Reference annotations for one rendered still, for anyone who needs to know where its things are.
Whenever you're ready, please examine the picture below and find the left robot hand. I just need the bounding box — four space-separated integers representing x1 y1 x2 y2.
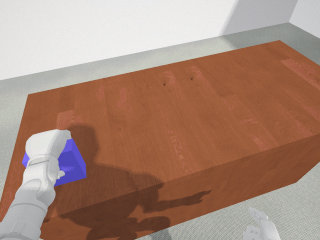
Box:
25 129 72 180

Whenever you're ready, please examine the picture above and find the robot left forearm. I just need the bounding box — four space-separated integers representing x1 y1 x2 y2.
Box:
0 154 59 240

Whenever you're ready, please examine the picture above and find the sponge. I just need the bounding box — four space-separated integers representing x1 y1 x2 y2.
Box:
22 138 87 187

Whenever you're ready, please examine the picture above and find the right robot hand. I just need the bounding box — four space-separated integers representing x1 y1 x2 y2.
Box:
243 207 281 240

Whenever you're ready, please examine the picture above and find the table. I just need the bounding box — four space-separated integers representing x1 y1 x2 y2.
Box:
0 40 320 240

